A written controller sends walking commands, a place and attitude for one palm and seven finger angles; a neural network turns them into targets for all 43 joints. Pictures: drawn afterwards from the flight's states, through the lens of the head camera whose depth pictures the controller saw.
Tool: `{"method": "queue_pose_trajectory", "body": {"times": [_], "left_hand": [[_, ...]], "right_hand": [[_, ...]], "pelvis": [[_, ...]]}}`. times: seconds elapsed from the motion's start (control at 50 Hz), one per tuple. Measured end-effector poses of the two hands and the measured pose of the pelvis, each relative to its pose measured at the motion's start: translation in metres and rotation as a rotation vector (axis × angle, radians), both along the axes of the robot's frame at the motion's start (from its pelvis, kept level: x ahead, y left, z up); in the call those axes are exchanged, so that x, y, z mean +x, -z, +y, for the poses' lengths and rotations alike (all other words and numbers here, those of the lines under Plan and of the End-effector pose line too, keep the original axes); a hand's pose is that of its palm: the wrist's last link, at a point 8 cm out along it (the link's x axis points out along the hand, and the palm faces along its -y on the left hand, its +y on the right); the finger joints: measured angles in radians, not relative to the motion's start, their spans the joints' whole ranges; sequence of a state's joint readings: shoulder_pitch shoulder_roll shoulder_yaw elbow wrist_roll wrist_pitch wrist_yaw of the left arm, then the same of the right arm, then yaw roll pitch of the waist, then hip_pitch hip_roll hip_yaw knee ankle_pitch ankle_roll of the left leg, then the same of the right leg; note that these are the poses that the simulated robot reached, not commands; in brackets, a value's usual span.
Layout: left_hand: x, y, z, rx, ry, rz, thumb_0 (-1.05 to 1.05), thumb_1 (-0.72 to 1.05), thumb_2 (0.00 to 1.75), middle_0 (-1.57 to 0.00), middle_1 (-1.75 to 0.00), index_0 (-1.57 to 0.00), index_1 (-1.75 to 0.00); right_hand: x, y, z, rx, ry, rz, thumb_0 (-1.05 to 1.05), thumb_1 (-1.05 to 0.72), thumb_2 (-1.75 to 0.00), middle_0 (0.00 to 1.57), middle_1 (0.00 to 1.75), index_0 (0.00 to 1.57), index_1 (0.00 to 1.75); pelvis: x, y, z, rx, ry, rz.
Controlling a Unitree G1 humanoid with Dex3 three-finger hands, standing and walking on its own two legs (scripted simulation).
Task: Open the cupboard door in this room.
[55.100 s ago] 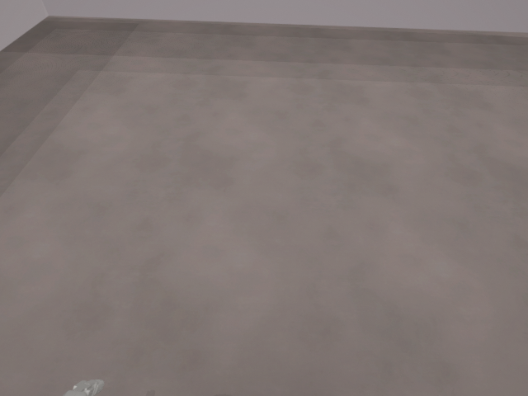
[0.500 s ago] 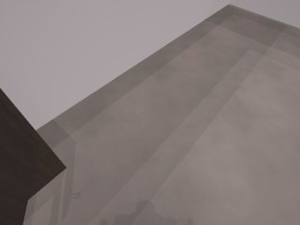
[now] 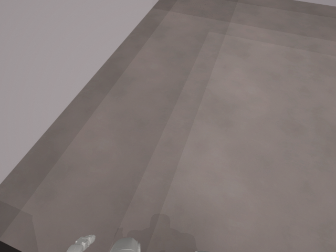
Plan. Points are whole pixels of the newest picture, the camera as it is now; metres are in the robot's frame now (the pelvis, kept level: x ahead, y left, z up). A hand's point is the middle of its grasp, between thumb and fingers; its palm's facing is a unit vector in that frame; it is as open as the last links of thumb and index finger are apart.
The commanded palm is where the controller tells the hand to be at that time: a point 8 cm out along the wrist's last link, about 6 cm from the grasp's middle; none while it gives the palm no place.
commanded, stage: walk to a spot facing it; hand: left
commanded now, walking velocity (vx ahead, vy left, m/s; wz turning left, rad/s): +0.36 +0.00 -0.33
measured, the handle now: out of the picture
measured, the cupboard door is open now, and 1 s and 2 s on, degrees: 51 51 51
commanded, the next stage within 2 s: turn to face it in 0.86 s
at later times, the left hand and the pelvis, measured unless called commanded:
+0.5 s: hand (104, 187) +0.31 +0.21 -0.16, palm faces -0.12 -0.98 -0.16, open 7.4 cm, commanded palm none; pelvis +0.24 +0.03 +0.01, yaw -12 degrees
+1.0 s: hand (158, 116) +0.58 +0.05 -0.16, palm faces -0.32 -0.92 -0.22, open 7.1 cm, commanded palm none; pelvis +0.46 -0.11 +0.01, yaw -21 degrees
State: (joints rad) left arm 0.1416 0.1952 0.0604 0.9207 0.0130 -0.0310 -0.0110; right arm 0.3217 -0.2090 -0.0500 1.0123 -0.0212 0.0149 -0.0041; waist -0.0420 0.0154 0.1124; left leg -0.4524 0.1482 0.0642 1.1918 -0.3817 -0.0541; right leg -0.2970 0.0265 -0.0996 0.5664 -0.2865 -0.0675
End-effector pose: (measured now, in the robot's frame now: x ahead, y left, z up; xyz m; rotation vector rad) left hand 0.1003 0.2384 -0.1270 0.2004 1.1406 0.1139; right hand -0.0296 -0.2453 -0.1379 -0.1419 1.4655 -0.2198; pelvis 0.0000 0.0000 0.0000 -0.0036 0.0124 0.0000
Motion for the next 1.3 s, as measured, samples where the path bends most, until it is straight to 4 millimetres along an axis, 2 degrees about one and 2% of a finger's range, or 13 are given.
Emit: {"method": "queue_pose_trajectory", "body": {"times": [0.22, 0.32, 0.4, 0.54, 0.7, 0.76, 0.8, 0.86, 0.92, 1.02, 1.14, 1.22, 1.3], "left_hand": [[0.012, 0.012, 0.005, -0.046, -0.062, 0.214, 0.0, 0.92, 0.9, -0.2, -0.3, -0.2, -0.3], [0.045, 0.033, 0.022, -0.058, -0.064, 0.3, 0.0, 0.91, 0.9, -0.2, -0.3, -0.2, -0.3], [0.109, 0.027, 0.029, -0.047, 0.002, 0.28, 0.0, 0.91, 0.9, -0.2, -0.3, -0.2, -0.3], [0.25, 0.001, 0.011, -0.039, 0.123, 0.128, 0.0, 0.91, 0.9, -0.2, -0.3, -0.2, -0.3], [0.41, -0.002, -0.064, -0.023, 0.322, 0.023, 0.0, 0.91, 0.9, -0.2, -0.3, -0.19, -0.3], [0.464, 0.004, -0.1, -0.017, 0.374, -0.046, 0.0, 0.91, 0.9, -0.2, -0.3, -0.2, -0.3], [0.485, 0.005, -0.118, -0.016, 0.373, -0.085, 0.0, 0.91, 0.9, -0.2, -0.3, -0.2, -0.3], [0.494, 0.002, -0.134, -0.012, 0.357, -0.056, 0.0, 0.91, 0.9, -0.2, -0.3, -0.2, -0.3], [0.49, 0.001, -0.144, -0.008, 0.347, 0.02, -0.01, 0.91, 0.9, -0.2, -0.3, -0.2, -0.3], [0.494, 0.0, -0.141, 0.015, 0.299, 0.107, -0.01, 0.95, 0.9, -0.2, -0.3, -0.2, -0.3], [0.498, 0.017, -0.147, -0.018, 0.222, 0.211, -0.01, 0.93, 0.9, -0.2, -0.3, -0.2, -0.3], [0.509, 0.038, -0.148, -0.041, 0.16, 0.267, 0.0, 0.92, 0.9, -0.2, -0.3, -0.2, -0.3], [0.539, 0.038, -0.149, -0.035, 0.127, 0.25, 0.0, 0.91, 0.9, -0.2, -0.3, -0.2, -0.3]], "right_hand": [[0.234, -0.024, 0.017, -0.006, -0.083, -0.369, 0.0, -0.91, -0.89, 0.19, 0.3, 0.2, 0.3], [0.308, -0.023, 0.032, -0.045, -0.104, -0.47, 0.0, -0.9, -0.89, 0.2, 0.3, 0.2, 0.3], [0.308, -0.025, 0.037, -0.053, -0.035, -0.427, 0.0, -0.9, -0.89, 0.2, 0.3, 0.2, 0.3], [0.259, -0.023, 0.031, -0.054, 0.147, -0.195, -0.01, -0.94, -0.89, 0.2, 0.3, 0.2, 0.3], [0.211, -0.011, 0.033, 0.021, 0.333, 0.076, 0.0, -0.92, -0.89, 0.19, 0.3, 0.2, 0.3], [0.209, 0.0, 0.029, 0.071, 0.384, 0.168, 0.0, -0.91, -0.89, 0.19, 0.3, 0.2, 0.3], [0.221, 0.005, 0.02, 0.095, 0.408, 0.198, 0.0, -0.91, -0.89, 0.19, 0.3, 0.2, 0.3], [0.269, 0.005, -0.007, 0.081, 0.415, 0.138, 0.01, -0.91, -0.89, 0.19, 0.3, 0.2, 0.3], [0.335, 0.0, -0.039, 0.048, 0.399, 0.006, 0.01, -0.91, -0.89, 0.19, 0.3, 0.2, 0.3], [0.442, -0.008, -0.084, -0.001, 0.349, -0.174, 0.01, -0.93, -0.89, 0.19, 0.3, 0.2, 0.3], [0.546, -0.01, -0.116, -0.032, 0.243, -0.249, 0.0, -0.93, -0.89, 0.19, 0.3, 0.2, 0.3], [0.601, -0.002, -0.123, -0.055, 0.169, -0.273, 0.0, -0.92, -0.89, 0.19, 0.3, 0.2, 0.3], [0.627, -0.003, -0.124, -0.059, 0.142, -0.266, 0.0, -0.91, -0.89, 0.19, 0.3, 0.2, 0.3]], "pelvis": [[0.107, -0.005, 0.011, -0.021, 0.065, 0.001], [0.164, 0.011, 0.029, -0.021, 0.119, -0.012], [0.199, 0.003, 0.032, -0.006, 0.166, -0.017], [0.261, -0.014, 0.025, 0.001, 0.237, 0.0], [0.336, -0.004, -0.017, 0.02, 0.315, 0.004], [0.366, 0.01, -0.045, 0.023, 0.329, 0.001], [0.382, 0.015, -0.06, 0.019, 0.344, -0.005], [0.405, 0.007, -0.077, 0.011, 0.351, -0.014], [0.429, -0.004, -0.091, 0.01, 0.36, -0.007], [0.471, -0.011, -0.109, 0.0, 0.361, 0.003], [0.529, -0.004, -0.12, -0.018, 0.311, -0.017], [0.568, 0.012, -0.121, -0.024, 0.279, -0.03], [0.586, 0.011, -0.123, -0.013, 0.253, -0.025]]}}
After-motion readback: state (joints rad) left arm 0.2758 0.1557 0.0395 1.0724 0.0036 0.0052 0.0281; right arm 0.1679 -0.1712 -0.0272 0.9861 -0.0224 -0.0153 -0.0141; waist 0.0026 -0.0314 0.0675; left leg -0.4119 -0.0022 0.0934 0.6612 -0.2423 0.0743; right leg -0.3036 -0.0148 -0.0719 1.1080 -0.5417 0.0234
